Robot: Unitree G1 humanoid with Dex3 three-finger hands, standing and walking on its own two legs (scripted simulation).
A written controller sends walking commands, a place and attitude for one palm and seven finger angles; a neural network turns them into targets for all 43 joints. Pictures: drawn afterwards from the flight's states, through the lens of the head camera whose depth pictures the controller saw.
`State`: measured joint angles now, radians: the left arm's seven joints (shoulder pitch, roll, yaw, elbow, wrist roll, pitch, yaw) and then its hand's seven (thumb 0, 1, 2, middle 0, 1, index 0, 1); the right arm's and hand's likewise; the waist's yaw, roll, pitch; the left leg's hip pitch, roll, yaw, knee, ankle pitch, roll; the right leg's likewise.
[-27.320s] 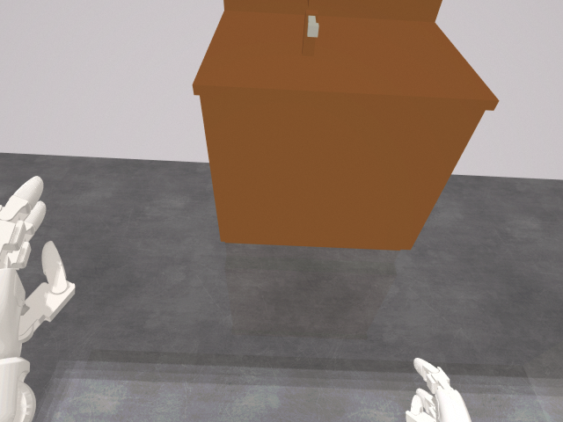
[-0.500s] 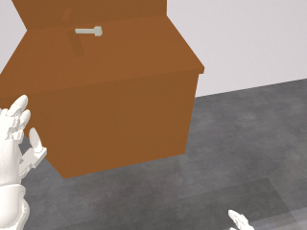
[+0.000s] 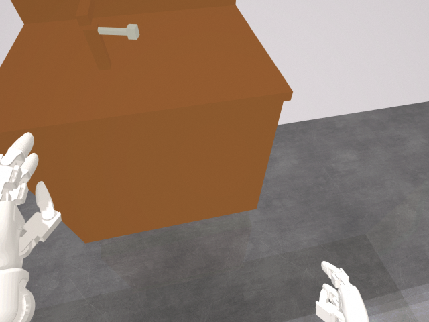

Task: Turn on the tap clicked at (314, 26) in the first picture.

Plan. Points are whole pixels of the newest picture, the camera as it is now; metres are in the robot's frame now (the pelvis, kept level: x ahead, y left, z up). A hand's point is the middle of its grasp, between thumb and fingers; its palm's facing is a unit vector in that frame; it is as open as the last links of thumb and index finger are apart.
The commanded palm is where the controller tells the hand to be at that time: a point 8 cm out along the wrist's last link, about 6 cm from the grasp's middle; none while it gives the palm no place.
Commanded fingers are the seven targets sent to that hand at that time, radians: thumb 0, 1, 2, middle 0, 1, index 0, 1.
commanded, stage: stand and wait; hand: left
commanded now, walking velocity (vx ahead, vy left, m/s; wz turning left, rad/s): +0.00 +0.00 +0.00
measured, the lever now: (132, 31) +0.78 +0.27 +0.15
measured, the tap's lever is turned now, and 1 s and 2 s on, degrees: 73 73 73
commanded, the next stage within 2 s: none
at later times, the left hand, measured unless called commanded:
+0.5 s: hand (38, 212) +0.23 +0.26 +0.16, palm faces +0.37 -0.85 -0.37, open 7.4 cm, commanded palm +0.17 +0.30 +0.18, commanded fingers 0.00 0.90 0.90 -0.20 -0.30 -0.20 -0.30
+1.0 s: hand (29, 221) +0.21 +0.26 +0.16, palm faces +0.38 -0.84 -0.39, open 7.4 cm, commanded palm +0.16 +0.30 +0.18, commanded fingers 0.00 0.90 0.90 -0.20 -0.30 -0.20 -0.30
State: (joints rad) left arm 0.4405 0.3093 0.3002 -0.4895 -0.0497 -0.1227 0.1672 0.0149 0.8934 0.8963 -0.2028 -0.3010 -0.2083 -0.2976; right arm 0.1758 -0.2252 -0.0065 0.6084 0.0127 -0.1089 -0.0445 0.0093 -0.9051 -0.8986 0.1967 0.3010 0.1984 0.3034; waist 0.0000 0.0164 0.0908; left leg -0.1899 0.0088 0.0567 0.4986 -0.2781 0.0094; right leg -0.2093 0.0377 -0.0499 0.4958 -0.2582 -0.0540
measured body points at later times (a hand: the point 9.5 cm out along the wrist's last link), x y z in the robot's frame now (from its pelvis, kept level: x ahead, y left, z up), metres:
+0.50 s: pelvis +0.00 +0.02 +0.01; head +0.03 +0.02 +0.45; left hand +0.20 +0.30 +0.18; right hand +0.18 -0.22 -0.08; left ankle -0.01 +0.11 -0.74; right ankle +0.01 -0.08 -0.74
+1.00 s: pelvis -0.01 +0.02 +0.01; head +0.02 +0.02 +0.46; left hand +0.19 +0.30 +0.18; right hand +0.16 -0.21 -0.08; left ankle -0.01 +0.11 -0.74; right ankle +0.01 -0.08 -0.74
